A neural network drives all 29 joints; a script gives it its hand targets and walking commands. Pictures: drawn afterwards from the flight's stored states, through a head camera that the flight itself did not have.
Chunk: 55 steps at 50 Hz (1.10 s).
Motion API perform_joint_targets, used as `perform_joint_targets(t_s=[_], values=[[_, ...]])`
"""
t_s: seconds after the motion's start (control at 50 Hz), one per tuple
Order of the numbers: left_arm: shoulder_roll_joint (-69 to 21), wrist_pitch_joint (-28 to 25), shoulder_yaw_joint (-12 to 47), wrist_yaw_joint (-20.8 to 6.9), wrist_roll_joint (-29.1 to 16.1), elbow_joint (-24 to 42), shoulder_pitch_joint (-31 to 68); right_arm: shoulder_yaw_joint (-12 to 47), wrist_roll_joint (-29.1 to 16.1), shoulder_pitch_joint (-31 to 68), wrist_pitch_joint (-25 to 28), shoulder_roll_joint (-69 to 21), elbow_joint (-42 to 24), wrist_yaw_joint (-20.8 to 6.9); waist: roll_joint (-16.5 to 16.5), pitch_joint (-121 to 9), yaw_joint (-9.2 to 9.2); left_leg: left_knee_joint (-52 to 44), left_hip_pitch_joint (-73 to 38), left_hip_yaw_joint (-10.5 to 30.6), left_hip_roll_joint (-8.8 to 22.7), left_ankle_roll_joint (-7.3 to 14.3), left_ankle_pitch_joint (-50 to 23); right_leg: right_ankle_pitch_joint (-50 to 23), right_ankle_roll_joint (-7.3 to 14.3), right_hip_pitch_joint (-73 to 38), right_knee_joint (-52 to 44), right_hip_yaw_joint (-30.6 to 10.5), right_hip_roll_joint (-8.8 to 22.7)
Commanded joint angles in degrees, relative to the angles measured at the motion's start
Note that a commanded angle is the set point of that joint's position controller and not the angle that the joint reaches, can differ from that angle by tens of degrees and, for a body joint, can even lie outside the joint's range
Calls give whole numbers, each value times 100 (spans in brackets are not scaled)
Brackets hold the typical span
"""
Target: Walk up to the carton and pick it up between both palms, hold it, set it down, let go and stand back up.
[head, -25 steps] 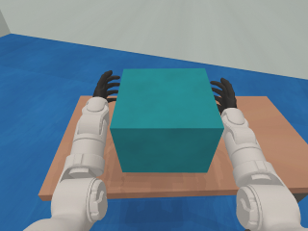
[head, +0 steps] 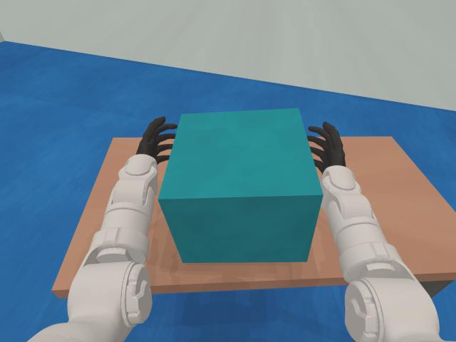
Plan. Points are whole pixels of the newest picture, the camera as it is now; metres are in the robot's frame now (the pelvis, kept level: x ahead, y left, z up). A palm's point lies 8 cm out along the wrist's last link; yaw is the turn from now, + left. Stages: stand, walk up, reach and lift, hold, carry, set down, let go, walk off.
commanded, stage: set down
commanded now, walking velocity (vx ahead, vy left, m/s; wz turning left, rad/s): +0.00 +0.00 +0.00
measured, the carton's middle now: (241, 184) +0.40 -0.01 +0.08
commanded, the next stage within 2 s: none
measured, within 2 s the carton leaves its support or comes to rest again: neither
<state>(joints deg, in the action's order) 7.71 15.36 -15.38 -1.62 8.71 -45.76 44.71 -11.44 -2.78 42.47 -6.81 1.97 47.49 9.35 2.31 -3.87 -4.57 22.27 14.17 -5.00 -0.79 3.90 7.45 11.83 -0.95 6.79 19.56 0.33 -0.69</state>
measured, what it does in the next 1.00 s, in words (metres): stands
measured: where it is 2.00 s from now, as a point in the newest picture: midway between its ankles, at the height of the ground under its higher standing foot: outside the picture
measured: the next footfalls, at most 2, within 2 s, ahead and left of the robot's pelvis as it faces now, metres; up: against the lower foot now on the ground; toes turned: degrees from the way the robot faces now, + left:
none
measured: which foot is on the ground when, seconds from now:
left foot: down 0.00-1.00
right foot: down 0.00-1.00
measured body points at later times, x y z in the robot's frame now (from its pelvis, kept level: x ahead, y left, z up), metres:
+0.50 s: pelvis +0.02 +0.00 +0.00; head +0.00 +0.03 +0.45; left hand +0.45 +0.15 +0.12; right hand +0.40 -0.18 +0.13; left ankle +0.05 +0.07 -0.74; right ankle -0.01 -0.13 -0.74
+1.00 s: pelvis +0.02 +0.00 +0.00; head +0.01 +0.03 +0.45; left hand +0.47 +0.15 +0.12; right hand +0.40 -0.18 +0.12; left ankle +0.05 +0.07 -0.74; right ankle -0.01 -0.13 -0.74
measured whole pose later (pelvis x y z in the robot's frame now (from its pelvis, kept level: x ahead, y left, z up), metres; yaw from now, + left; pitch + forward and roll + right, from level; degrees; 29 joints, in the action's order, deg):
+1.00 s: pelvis +0.02 +0.00 +0.00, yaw +0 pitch +1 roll -1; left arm 13.7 6.1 -12.6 -5.9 5.4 -65.3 51.4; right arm -14.1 2.8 40.0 -6.3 -2.9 47.5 12.8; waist 2.8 -3.3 -7.2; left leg 22.3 14.2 -5.0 -1.3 3.9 9.0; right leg 13.3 -0.9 6.8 19.6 0.3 -0.2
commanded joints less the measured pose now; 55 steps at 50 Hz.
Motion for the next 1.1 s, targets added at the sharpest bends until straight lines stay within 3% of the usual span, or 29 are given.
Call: perform_joint_targets(t_s=[0.0, 0.02, 0.06, 0.1, 0.12, 0.14, 0.2, 0.24, 0.3, 0.36, 0.38, 0.4, 0.42, 0.44, 0.46, 0.6, 0.62, 0.64, 0.66, 0.72, 0.76, 0.82, 0.84, 0.9, 0.96, 0.98, 1.04, 1.06, 1.08], values=[[-3653, -867, 2259, -1060, -864, 1117, 5665, 1627, 193, 4938, 597, -4195, -1568, -479, -388, -2907, -150, -408, -2309, 299, 20, -390, -563, -949, -75, 107, -542, 127, -117], [-3604, -880, 2208, -1057, -888, 1008, 5748, 1594, 175, 4980, 600, -4150, -1500, -495, -462, -2861, -99, -390, -2277, 285, 32, -401, -579, -1009, -100, 127, -521, 118, -58], [-3613, -964, 2294, -1045, -869, 964, 5801, 1491, 254, 4830, 562, -4209, -1489, -493, -516, -3100, -244, -341, -2312, 282, 19, -428, -609, -1055, -77, 146, -507, 126, -76], [-3573, -965, 2175, -1071, -861, 742, 5612, 1577, 198, 4910, 584, -4165, -1550, -497, -469, -2950, -147, -355, -2243, 303, 25, -381, -620, -1075, -87, 153, -526, 90, -71], [-3605, -985, 2184, -1093, -865, 850, 5555, 1595, 257, 4724, 537, -4247, -1493, -475, -333, -2949, -189, -367, -2260, 299, 3, -399, -815, -1388, -108, -52, -508, 60, -77], [-3485, -964, 2055, -1170, -862, 424, 5554, 1481, 286, 4724, 455, -4150, -1452, -427, -300, -2649, -266, -379, -2116, 284, 1, -368, -582, -1318, -135, -28, -525, 19, -27], [-3422, -1046, 1991, -1217, -839, 549, 5546, 1384, 309, 4530, 430, -4201, -1371, -375, -313, -2643, -290, -435, -1949, 217, -48, -340, -541, -1547, -181, -208, -483, -20, 23], [-3352, -1084, 1929, -1249, -803, 524, 5533, 1559, 262, 4634, 462, -4289, -1579, -377, -232, -2851, -176, -422, -1932, 245, -46, -338, -612, -1825, -234, -281, -364, -36, 41], [-3279, -1104, 1772, -1335, -702, 344, 5405, 1456, 329, 4362, 403, -4322, -1336, -363, -95, -2661, -222, -467, -1731, 243, -62, -286, -485, -1942, -241, -471, -384, -114, 63], [-3295, -1145, 1851, -1362, -749, 350, 5506, 1446, 282, 4491, 457, -4322, -1615, -297, -279, -2900, -255, -395, -1761, 227, -53, -341, -661, -2145, -245, -458, -325, -122, 79], [-3320, -1147, 1872, -1351, -726, 373, 5570, 1559, 217, 4663, 478, -4360, -1697, -314, -317, -2968, -156, -364, -1787, 233, -60, -352, -779, -2271, -229, -550, -290, -143, 78], [-3336, -1184, 1866, -1364, -751, 417, 5699, 1523, 296, 4505, 432, -4348, -1533, -297, -201, -2793, -272, -400, -1810, 261, -35, -325, -707, -2145, -242, -512, -324, -104, 46], [-3339, -1229, 1954, -1339, -793, 485, 5739, 1592, 231, 4543, 471, -4450, -1674, -294, -343, -2891, -241, -355, -1854, 254, -27, -378, -863, -2409, -238, -490, -262, -103, 77], [-3268, -1224, 1874, -1372, -751, 268, 5721, 1418, 323, 4434, 433, -4333, -1520, -268, -352, -2745, -367, -357, -1689, 253, -32, -360, -608, -2054, -212, -432, -307, -109, 62], [-3354, -1229, 1950, -1354, -780, 410, 5693, 1503, 287, 4672, 526, -4389, -1859, -284, -357, -3118, -313, -338, -1796, 242, -24, -396, -878, -2267, -207, -474, -283, -60, 35], [-3266, -1339, 1784, -1423, -799, 42, 5704, 1445, 457, 4546, 475, -4528, -1728, -220, -167, -2941, -352, -287, -1504, 241, -48, -328, -797, -2603, -280, -584, -211, -139, 98], [-3224, -1395, 1933, -1417, -848, 218, 5720, 1446, 416, 4527, 539, -4500, -1772, -213, -276, -3381, -386, -222, -1610, 260, -33, -364, -953, -2805, -285, -515, -126, -130, 117], [-3374, -1401, 1960, -1410, -823, 94, 5833, 1265, 470, 4509, 528, -4546, -1544, -236, -435, -3147, -495, -243, -1591, 282, -6, -392, -854, -2451, -215, -412, -206, -116, 70], [-3277, -1399, 1825, -1428, -793, 1, 5744, 1397, 414, 4574, 571, -4543, -1648, -215, -362, -3044, -347, -216, -1522, 297, 6, -350, -818, -2489, -237, -417, -164, -157, 120], [-2944, -1371, 1433, -1530, -591, -355, 5672, 1073, 638, 4333, 459, -4366, -1341, -209, -181, -2701, -394, -373, -1365, 239, 15, -269, -449, -2226, -262, -425, -242, -144, 155], [-3022, -1426, 1495, -1526, -636, -310, 5726, 1192, 574, 4472, 566, -4511, -1486, -199, -253, -2992, -292, -314, -1427, 208, 5, -284, -628, -2559, -293, -504, -136, -164, 174], [-3110, -1461, 1523, -1550, -661, -379, 5888, 942, 582, 4373, 525, -4415, -1103, -220, -432, -2663, -453, -278, -1556, 283, 71, -319, -543, -2061, -237, -124, -223, -95, 143], [-3109, -1483, 1513, -1565, -670, -474, 5917, 1021, 642, 4443, 559, -4496, -1316, -200, -253, -2697, -428, -281, -1511, 258, 88, -326, -506, -1913, -217, -110, -229, -87, 106], [-2874, -1483, 1144, -1610, -476, -905, 5689, 736, 805, 4515, 544, -4359, -1243, -234, -204, -2476, -305, -403, -1295, 210, 76, -252, -28, -1411, -173, -97, -302, -94, 148], [-2737, -1620, 1256, -1609, -581, -863, 5770, 924, 826, 4575, 631, -4437, -1476, -194, -232, -2931, -327, -297, -1221, 201, 76, -224, -260, -2117, -228, -194, -88, -139, 189], [-2889, -1657, 1357, -1604, -572, -765, 5729, 988, 788, 4582, 723, -4454, -1544, -201, -407, -3087, -299, -273, -1290, 216, 96, -291, -519, -2305, -232, -256, -75, -85, 182], [-2922, -1661, 1290, -1614, -555, -846, 5786, 787, 990, 4413, 706, -4477, -1213, -160, -278, -2721, -449, -230, -1323, 239, 97, -348, -688, -2330, -194, -253, -130, -53, 138], [-2866, -1715, 1394, -1628, -651, -742, 5968, 803, 990, 4371, 702, -4416, -1234, -137, -402, -2976, -565, -214, -1316, 228, 94, -342, -635, -2431, -221, -238, -98, -75, 171], [-3025, -1741, 1416, -1593, -613, -587, 5919, 844, 1008, 4272, 722, -4601, -1243, -171, -430, -3140, -456, -165, -1437, 180, 103, -375, -970, -2617, -226, -199, -39, -32, 126]])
